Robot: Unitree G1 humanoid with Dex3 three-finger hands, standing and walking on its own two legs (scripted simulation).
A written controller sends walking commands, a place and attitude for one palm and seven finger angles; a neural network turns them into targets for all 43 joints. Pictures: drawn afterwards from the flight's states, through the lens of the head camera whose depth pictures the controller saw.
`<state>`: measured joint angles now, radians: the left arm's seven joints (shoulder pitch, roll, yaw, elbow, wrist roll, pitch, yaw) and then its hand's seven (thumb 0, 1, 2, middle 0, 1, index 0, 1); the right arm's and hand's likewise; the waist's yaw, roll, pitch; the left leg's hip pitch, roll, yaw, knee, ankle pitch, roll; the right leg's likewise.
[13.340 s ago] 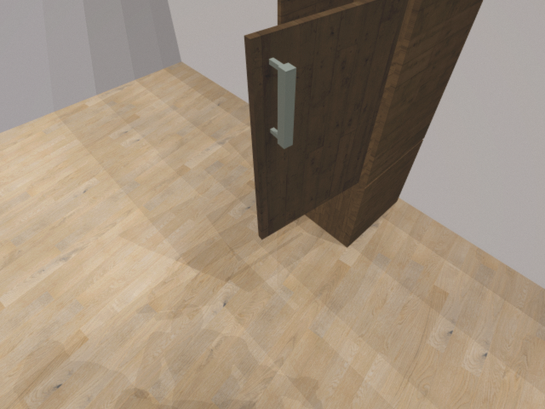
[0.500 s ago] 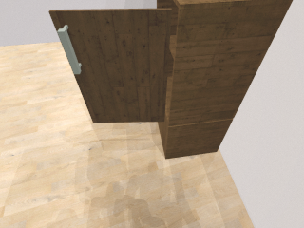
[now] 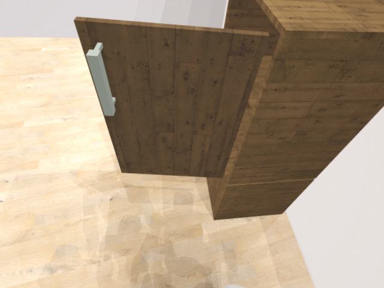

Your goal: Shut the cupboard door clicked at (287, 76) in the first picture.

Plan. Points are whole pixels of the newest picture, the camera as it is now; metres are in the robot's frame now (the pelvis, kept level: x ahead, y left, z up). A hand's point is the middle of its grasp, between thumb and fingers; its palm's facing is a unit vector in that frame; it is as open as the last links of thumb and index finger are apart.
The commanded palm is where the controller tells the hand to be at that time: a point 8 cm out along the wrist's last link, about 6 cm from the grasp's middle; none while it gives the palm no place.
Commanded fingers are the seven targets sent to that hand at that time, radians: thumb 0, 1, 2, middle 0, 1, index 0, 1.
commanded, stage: come to a stop and stand still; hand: left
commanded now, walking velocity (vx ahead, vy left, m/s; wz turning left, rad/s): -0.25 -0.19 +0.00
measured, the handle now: (104, 81) +0.53 +0.26 +0.12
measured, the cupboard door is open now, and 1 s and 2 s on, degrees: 82 82 82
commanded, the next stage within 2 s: look again from close up in 1.08 s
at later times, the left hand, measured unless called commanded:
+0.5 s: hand out of the picture +0.08 +0.12 -0.16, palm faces +0.03 -0.97 -0.25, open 7.3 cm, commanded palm none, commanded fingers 0.00 0.90 0.90 -0.20 -0.30 -0.20 -0.30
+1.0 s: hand out of the picture -0.01 +0.19 -0.18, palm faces +0.05 -0.98 -0.22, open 7.3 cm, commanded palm none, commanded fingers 0.00 0.90 0.90 -0.20 -0.30 -0.20 -0.30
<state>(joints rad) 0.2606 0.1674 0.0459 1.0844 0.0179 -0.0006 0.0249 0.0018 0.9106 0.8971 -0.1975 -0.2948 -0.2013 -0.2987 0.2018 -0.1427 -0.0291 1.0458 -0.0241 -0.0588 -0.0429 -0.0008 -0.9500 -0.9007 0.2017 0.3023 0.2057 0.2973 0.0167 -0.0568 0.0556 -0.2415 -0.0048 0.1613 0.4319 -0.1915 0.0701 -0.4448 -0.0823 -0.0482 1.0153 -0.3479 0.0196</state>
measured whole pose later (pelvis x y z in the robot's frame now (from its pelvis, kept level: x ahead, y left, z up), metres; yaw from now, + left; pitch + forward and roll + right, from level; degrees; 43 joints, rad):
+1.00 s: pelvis -0.01 +0.00 +0.00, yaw -1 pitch +0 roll +2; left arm 0.26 0.19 0.03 1.09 0.02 0.02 0.03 0.00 0.91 0.90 -0.20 -0.29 -0.20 -0.30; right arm 0.18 -0.14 -0.02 1.05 -0.01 0.00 -0.03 0.00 -0.93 -0.90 0.20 0.30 0.21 0.30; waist 0.04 -0.05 0.05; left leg -0.19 -0.04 0.08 0.46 -0.27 0.04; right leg -0.19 -0.06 -0.01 0.51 -0.30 0.02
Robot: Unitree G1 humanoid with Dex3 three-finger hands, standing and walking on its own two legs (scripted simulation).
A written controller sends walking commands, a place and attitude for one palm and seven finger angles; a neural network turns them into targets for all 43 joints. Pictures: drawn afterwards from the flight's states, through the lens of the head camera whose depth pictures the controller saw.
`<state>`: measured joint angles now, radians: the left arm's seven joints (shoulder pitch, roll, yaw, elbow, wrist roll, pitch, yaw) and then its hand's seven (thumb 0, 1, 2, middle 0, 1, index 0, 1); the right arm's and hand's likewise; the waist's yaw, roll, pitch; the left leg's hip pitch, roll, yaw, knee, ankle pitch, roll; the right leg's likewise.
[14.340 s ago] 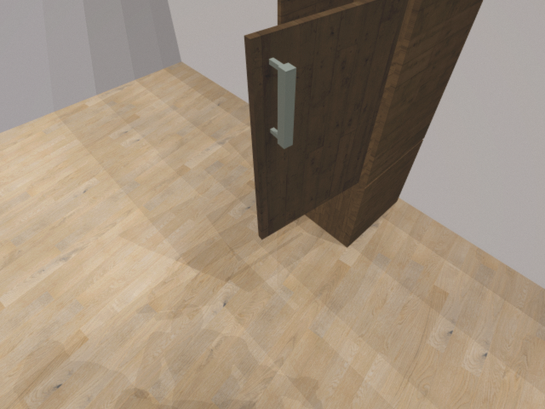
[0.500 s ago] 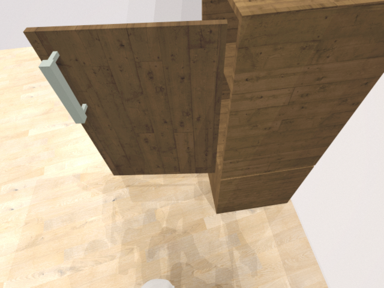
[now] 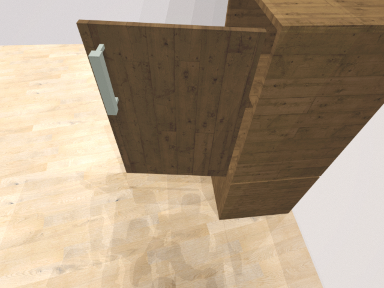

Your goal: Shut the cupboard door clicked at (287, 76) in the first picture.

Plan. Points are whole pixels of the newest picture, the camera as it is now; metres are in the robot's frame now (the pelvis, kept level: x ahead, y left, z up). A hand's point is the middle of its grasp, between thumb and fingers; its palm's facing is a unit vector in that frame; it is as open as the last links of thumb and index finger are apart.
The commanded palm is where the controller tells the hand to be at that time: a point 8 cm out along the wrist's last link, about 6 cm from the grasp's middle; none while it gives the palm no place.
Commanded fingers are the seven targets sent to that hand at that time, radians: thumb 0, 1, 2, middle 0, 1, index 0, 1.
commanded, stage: come to a stop and stand still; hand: left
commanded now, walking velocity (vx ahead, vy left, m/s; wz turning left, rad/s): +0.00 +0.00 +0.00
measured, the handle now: (107, 81) +0.54 +0.27 +0.12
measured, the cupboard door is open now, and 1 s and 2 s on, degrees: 82 82 82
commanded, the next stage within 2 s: look again from close up in 0.08 s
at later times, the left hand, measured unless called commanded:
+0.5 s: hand out of the picture +0.01 +0.19 -0.16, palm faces -0.01 -0.97 -0.26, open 7.3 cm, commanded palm none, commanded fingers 0.00 0.90 0.90 -0.20 -0.30 -0.20 -0.30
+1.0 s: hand out of the picture +0.00 +0.16 -0.18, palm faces +0.06 -0.98 -0.18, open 7.3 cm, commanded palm none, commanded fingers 0.00 0.90 0.90 -0.20 -0.30 -0.20 -0.30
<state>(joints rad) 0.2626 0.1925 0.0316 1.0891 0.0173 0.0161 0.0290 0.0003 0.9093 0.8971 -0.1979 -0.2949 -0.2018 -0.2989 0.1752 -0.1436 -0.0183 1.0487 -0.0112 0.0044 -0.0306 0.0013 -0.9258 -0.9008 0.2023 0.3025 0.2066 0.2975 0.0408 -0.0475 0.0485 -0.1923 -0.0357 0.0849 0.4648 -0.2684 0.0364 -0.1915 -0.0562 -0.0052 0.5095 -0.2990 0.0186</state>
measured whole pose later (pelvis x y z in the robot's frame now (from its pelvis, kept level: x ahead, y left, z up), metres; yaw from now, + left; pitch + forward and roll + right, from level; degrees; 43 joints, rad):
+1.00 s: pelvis +0.01 -0.02 +0.00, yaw +2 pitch +0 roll -1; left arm 0.30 0.16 0.00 1.08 0.02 -0.01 0.02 0.00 0.91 0.90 -0.20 -0.30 -0.21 -0.30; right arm 0.28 -0.19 0.00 1.09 -0.02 0.01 0.00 0.01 -0.91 -0.90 0.20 0.30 0.20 0.30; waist 0.01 0.00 0.02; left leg -0.26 0.02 0.05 0.61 -0.37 0.01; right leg -0.18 0.00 -0.06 0.52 -0.34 -0.02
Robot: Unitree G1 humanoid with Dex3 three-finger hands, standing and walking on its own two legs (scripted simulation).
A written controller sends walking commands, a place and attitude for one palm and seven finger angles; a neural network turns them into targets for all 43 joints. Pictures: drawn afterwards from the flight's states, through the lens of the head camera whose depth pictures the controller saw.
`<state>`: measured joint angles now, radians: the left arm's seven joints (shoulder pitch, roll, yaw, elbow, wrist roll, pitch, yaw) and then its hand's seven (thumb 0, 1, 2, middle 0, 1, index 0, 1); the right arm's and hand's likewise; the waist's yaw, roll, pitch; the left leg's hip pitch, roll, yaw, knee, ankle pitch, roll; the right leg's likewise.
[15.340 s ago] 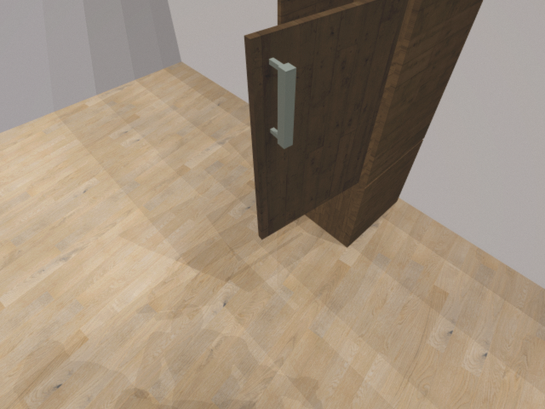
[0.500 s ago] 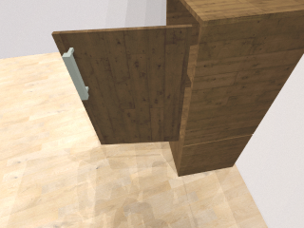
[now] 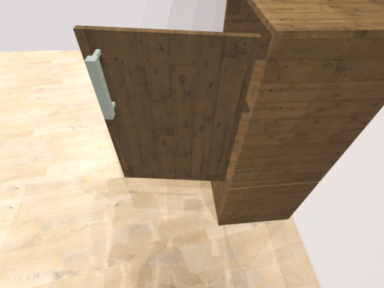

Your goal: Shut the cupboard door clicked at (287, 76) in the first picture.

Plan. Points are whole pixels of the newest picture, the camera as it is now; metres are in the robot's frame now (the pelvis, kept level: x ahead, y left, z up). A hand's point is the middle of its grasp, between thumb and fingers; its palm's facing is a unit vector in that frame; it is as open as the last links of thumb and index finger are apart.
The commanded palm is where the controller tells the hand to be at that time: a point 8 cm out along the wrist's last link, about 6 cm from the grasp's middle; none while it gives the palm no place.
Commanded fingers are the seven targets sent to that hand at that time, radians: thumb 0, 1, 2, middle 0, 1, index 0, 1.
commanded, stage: shuffle to correct the standing spot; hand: left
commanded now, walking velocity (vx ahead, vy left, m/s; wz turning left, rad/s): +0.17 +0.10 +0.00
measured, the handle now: (103, 86) +0.54 +0.27 +0.12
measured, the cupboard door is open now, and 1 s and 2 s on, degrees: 82 82 82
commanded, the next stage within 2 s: come to a stop and stand still in 0.28 s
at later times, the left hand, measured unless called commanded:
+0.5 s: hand (111, 266) +0.19 +0.21 -0.16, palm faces +0.00 -0.98 -0.20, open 7.3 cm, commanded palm none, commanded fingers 0.00 0.90 0.90 -0.20 -0.30 -0.20 -0.30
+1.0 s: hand out of the picture +0.13 +0.27 -0.17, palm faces +0.08 -0.96 -0.27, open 7.3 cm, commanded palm none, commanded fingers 0.00 0.90 0.90 -0.20 -0.30 -0.20 -0.30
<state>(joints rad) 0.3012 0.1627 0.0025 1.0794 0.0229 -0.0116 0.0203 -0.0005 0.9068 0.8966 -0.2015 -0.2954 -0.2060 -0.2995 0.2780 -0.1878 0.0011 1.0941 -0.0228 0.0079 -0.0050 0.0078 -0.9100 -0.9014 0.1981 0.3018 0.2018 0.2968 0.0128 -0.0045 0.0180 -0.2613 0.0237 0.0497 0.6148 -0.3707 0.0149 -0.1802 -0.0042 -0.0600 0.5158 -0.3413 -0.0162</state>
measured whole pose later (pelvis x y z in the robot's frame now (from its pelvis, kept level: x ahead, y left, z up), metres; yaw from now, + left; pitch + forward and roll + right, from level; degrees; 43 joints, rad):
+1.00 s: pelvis +0.10 +0.06 -0.01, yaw +1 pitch -2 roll +1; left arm 0.26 0.20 0.02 0.99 0.02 0.06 0.05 0.00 0.91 0.90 -0.20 -0.30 -0.21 -0.30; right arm 0.23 -0.20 -0.05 0.91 -0.02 0.02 -0.02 0.01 -0.91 -0.90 0.20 0.30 0.20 0.30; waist 0.01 0.01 0.01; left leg -0.24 -0.01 0.08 0.62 -0.34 0.03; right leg -0.41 -0.06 -0.03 0.68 -0.33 -0.01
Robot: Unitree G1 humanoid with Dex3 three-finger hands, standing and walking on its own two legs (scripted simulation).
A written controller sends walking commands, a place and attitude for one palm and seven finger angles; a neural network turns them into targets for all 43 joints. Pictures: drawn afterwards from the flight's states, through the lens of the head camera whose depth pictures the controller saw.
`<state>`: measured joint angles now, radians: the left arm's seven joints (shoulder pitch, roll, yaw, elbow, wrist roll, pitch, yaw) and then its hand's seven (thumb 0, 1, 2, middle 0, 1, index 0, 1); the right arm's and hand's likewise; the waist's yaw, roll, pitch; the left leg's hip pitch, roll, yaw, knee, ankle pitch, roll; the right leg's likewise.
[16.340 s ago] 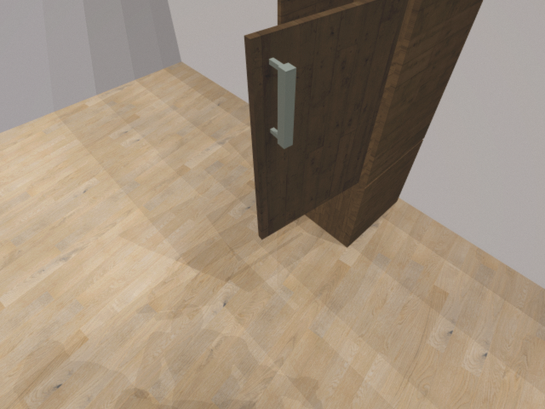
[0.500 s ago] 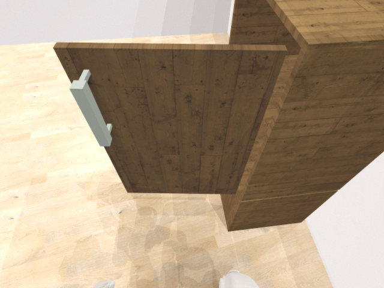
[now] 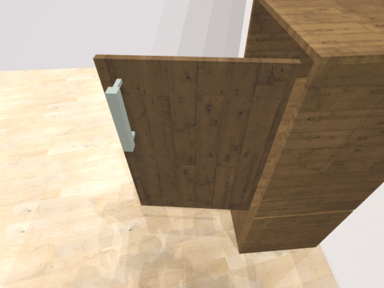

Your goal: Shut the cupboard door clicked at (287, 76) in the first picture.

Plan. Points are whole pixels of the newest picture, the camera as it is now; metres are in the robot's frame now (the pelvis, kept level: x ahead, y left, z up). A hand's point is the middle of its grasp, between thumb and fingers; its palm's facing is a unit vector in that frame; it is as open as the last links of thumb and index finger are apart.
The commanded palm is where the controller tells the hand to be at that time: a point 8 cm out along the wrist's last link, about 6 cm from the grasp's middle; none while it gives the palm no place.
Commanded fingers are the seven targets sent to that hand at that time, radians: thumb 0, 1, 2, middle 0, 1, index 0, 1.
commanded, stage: come to a stop and stand still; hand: left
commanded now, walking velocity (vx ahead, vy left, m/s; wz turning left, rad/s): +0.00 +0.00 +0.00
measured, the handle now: (124, 116) +0.44 +0.19 +0.13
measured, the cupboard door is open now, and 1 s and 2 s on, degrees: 82 82 82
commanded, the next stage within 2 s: look again from close up in 0.40 s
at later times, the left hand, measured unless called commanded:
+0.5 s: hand out of the picture +0.02 +0.20 -0.15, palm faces -0.01 -0.97 -0.24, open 7.3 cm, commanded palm none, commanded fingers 0.00 0.90 0.90 -0.20 -0.30 -0.20 -0.30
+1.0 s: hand out of the picture +0.07 +0.18 -0.15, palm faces +0.00 -0.97 -0.24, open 7.3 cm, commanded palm none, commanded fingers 0.00 0.90 0.90 -0.20 -0.30 -0.20 -0.30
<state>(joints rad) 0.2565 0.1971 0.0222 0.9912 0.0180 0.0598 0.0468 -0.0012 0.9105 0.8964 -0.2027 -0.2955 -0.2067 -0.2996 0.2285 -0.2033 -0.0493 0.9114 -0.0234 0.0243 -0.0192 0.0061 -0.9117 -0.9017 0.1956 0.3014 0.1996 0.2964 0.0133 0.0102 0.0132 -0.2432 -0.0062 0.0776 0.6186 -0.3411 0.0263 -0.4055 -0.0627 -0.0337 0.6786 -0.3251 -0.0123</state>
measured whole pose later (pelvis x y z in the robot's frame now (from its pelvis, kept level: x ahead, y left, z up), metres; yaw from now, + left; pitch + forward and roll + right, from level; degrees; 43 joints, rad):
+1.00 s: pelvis +0.04 +0.00 +0.02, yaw +0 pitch +0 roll +1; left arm 0.24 0.16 -0.02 1.09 0.01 -0.02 0.04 0.00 0.93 0.90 -0.20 -0.30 -0.20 -0.30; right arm 0.27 -0.17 0.01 1.10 -0.01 -0.03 -0.03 0.01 -0.92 -0.90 0.20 0.30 0.20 0.30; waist -0.01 0.03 0.03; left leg -0.10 -0.01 0.08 0.38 -0.28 0.02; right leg -0.22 0.02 0.02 0.46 -0.24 -0.03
